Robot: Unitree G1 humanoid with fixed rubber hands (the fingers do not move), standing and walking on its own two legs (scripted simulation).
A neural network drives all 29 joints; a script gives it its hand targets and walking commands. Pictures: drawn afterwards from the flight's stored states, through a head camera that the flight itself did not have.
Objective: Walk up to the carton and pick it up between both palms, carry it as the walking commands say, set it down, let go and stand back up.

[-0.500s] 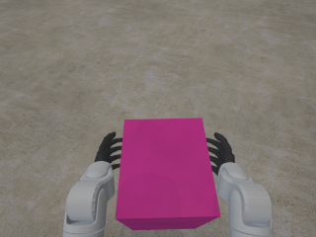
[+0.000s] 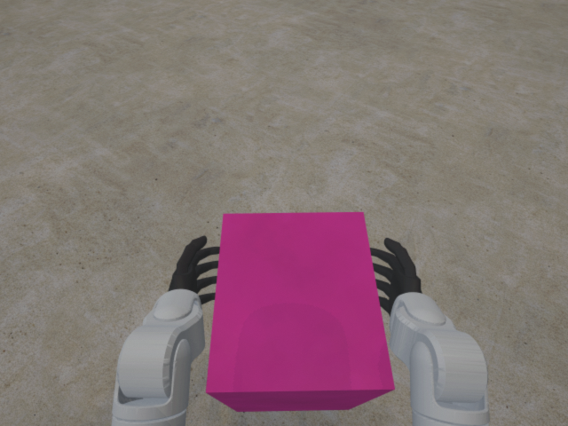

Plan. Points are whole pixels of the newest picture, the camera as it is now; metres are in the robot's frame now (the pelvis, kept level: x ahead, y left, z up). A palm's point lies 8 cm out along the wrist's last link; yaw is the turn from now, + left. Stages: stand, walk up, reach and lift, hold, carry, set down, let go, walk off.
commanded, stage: carry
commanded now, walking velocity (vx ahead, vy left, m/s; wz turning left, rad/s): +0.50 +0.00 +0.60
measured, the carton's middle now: (293, 323) +0.27 +0.01 +0.00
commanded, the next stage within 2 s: none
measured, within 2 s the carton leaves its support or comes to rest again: neither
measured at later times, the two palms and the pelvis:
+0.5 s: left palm (139, 184) +0.46 +0.26 +0.08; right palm (297, 151) +0.54 +0.01 +0.09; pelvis +0.25 +0.05 +0.01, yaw +16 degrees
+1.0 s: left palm (105, 125) +0.63 +0.39 +0.07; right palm (228, 88) +0.77 +0.16 +0.07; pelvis +0.48 +0.14 -0.01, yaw +30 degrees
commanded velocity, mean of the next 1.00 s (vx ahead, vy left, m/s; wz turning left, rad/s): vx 0.37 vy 0.00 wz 0.44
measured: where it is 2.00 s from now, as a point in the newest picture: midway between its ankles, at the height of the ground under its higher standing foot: (255, 331)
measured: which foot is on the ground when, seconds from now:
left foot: down 0.00-0.00, up 0.02-0.24, down 0.26-0.66, up 0.68-0.90, down 0.92-1.00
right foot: down 0.00-0.28, up 0.30-0.62, down 0.64-0.94, up 0.96-1.00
